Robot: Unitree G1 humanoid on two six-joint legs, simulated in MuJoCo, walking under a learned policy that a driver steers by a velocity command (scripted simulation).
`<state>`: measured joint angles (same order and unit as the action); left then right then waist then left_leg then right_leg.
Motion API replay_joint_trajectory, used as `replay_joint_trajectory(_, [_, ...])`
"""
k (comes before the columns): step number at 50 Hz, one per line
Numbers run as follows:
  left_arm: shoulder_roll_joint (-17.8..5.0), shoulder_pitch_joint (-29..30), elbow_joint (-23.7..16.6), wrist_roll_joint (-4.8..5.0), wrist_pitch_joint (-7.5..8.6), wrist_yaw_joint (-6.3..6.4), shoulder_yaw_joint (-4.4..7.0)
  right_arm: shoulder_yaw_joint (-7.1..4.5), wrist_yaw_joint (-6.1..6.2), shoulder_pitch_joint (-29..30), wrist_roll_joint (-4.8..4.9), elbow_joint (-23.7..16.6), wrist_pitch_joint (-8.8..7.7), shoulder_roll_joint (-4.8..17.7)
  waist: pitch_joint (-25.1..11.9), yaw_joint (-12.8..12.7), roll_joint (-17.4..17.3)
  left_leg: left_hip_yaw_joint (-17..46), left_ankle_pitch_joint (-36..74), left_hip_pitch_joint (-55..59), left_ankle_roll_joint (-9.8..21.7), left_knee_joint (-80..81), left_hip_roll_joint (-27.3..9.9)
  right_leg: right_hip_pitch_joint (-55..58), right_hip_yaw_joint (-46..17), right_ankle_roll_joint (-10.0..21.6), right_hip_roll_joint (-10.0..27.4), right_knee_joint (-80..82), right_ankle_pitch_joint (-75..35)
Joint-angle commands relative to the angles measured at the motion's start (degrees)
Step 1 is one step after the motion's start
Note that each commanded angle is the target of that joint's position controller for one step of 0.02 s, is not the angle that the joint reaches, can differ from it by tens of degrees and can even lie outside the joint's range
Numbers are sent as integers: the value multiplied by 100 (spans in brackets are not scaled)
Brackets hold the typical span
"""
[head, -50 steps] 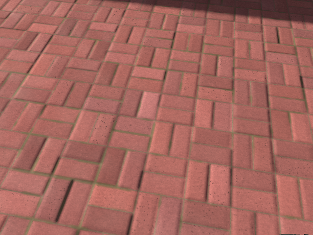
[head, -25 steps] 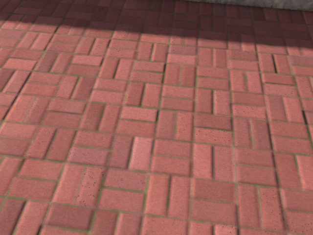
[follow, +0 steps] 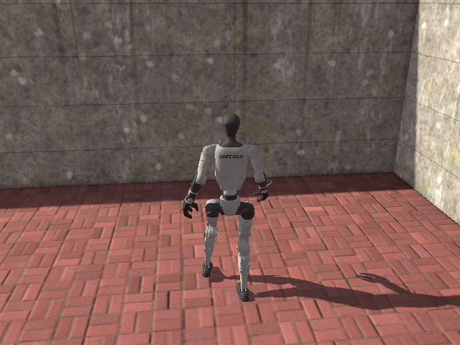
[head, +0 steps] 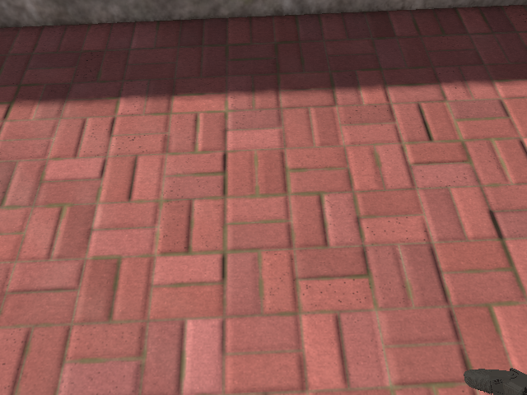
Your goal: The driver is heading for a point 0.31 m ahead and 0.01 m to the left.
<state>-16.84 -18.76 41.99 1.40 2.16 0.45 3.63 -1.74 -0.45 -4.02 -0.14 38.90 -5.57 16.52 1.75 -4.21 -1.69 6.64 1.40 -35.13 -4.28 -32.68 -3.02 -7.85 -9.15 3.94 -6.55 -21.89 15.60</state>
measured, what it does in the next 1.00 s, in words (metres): walks ahead: left foot, then right foot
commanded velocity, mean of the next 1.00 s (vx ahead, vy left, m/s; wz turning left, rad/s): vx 0.17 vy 0.00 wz -0.15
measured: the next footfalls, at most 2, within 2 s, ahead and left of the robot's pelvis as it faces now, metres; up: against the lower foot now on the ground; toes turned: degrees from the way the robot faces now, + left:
left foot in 0.10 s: +0.24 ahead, +0.14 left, +0.00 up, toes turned -7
right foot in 0.48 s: +0.29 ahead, -0.11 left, +0.00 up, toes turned -5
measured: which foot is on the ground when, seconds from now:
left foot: up 0.00-0.08, down 0.10-1.00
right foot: down 0.00-0.10, up 0.12-0.46, down 0.48-1.00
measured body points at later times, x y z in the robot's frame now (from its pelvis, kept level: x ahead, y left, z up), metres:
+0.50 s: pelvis +0.21 +0.03 +0.00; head +0.23 +0.03 +0.44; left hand +0.42 +0.26 -0.10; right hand +0.25 -0.24 -0.13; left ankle +0.20 +0.15 -0.74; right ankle +0.25 -0.10 -0.74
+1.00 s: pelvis +0.24 +0.01 -0.01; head +0.25 +0.00 +0.44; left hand +0.41 +0.24 -0.12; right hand +0.27 -0.27 -0.15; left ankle +0.20 +0.15 -0.74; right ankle +0.26 -0.10 -0.74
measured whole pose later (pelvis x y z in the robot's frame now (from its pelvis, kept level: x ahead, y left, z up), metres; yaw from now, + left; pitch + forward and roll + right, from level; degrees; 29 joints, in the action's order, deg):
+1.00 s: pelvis +0.24 +0.01 -0.01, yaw -8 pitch -1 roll +0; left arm -13.4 -7.7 48.3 -0.3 -0.5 0.7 2.7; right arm -1.4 1.8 -10.7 -0.4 56.2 1.1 15.1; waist 2.2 1.0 0.3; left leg -0.5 -20.3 -5.8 -1.5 -27.4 -1.3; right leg -15.7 -1.6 1.3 -1.6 -30.7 13.6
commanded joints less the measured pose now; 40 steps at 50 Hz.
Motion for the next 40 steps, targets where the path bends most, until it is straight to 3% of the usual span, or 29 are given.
replay_joint_trajectory(1, [-920,-137,-261,27,7,63,265,-208,-38,341,67,-457,-142,641,-258,106,742,-112,3,1032,102,406,272,-347,-1239,703,1332,209,-793])
replay_joint_trajectory(3, [-849,-15,-289,-16,-18,63,256,-287,-46,-107,73,-339,-190,751,-331,391,869,-211,-336,1515,333,587,247,-195,-1396,562,1378,-229,-896])
replay_joint_trajectory(4, [-642,-61,-290,-53,-11,49,187,-355,-23,-587,15,-215,-216,859,-601,604,827,-252,-395,2248,520,703,155,-264,-1220,410,1159,-755,-1142])
replay_joint_trajectory(5, [-287,-161,-339,-125,12,19,48,-422,12,-1308,-96,-151,-240,1106,-1291,892,299,537,-775,3480,878,665,-672,-720,-791,215,829,-2172,-631])
replay_joint_trajectory(6, [32,-949,-463,12,70,24,-52,-574,-7,-1781,-187,70,-154,1661,-1870,587,-1591,3082,-1445,5125,1884,1125,-1838,-2584,20,-228,-41,-4093,1268])
replay_joint_trajectory(7, [-462,-971,-326,34,88,52,13,-484,-61,-1783,-37,63,-135,1191,-1672,696,-1382,3906,-1806,5099,1992,1421,-2044,-3313,-199,-344,227,-4926,1853])
replay_joint_trajectory(8, [-799,-423,-345,13,66,66,109,-378,-56,-1459,-28,-16,-122,842,-1033,805,-733,3006,-925,4498,1806,1346,-1834,-3403,-279,-408,373,-5240,1461])
replay_joint_trajectory(9, [-812,-36,-410,-59,31,96,121,-308,-66,-1145,-89,-76,-93,688,-782,746,-265,2132,435,3923,1695,1210,-1603,-3189,-101,-483,511,-5224,1216])
replay_joint_trajectory(10, [-773,219,-495,-141,14,105,135,-254,-83,-934,-90,-36,-70,545,-550,655,-136,1522,1696,3440,1681,1153,-1400,-3081,-33,-531,622,-4937,1130])
replay_joint_trajectory(12, [-501,171,-505,-121,-54,72,99,-170,-97,-787,-102,87,-82,351,-529,406,-394,769,2671,2937,1552,1242,-1039,-2539,134,-567,834,-4144,1010])
replay_joint_trajectory(14, [-226,139,-471,-119,-121,74,15,-185,-79,-684,-85,223,-54,454,-622,311,-563,381,3127,2699,1650,1369,-926,-2123,382,-682,812,-3278,746])
replay_joint_trajectory(16, [-125,241,-469,-145,-162,71,-43,-240,-30,-558,-50,312,29,681,-820,277,-570,101,3260,2488,1679,1426,-888,-1545,551,-727,826,-2461,187])
replay_joint_trajectory(20, [-265,662,-497,-141,-219,42,-16,-247,5,-688,37,522,156,785,-838,455,-527,-45,2379,2471,1586,1438,-877,-971,676,-641,745,-1495,-707])
replay_joint_trajectory(23, [-296,784,-504,-201,-211,34,23,-189,5,-594,108,643,208,688,-644,335,-407,3,1072,2302,1343,1192,-753,-353,765,-368,680,-402,-1344])
replay_joint_trajectory(24, [-410,846,-543,-251,-203,56,48,-135,-2,-756,86,727,199,550,-599,343,-245,-13,459,2162,1091,1068,-579,-9,529,-229,864,-29,-1984])
replay_joint_trajectory(25, [-732,836,-615,-292,-208,110,107,-74,-13,-988,-67,738,165,396,-828,510,264,-224,-422,1885,789,722,-254,592,-25,-9,1462,-248,-3457])
replay_joint_trajectory(26, [-757,992,-625,-274,-265,142,101,-26,-22,-1557,-125,860,157,233,-1054,833,899,-503,-1737,1611,532,684,79,924,-336,421,1826,-494,-3598])
replay_joint_trajectory(27, [-385,1160,-626,-220,-294,102,22,17,8,-1393,-121,885,216,214,-1027,716,909,-578,-1858,1890,396,815,73,533,-277,464,1695,-473,-2638])
replay_joint_trajectory(28, [-262,1300,-636,-193,-302,50,2,-10,29,-1071,-102,845,292,368,-710,608,772,-625,-1665,1924,342,867,116,198,-113,286,1384,-469,-2008])
replay_joint_trajectory(30, [-341,1275,-607,-215,-263,-5,12,-49,74,-951,-78,879,412,523,-439,524,608,-616,-1355,1897,366,797,121,-31,52,100,1165,-546,-2042])
replay_joint_trajectory(35, [-340,1190,-419,-188,-167,-11,29,-49,129,-962,-44,1023,477,528,-649,532,456,-551,-609,2329,363,703,18,83,122,104,1133,-794,-3147])
replay_joint_trajectory(40, [-334,1278,-210,-176,-172,-13,48,-61,175,-863,-28,1212,582,494,-601,551,293,-562,-661,2519,328,747,19,22,150,124,1091,-739,-2993])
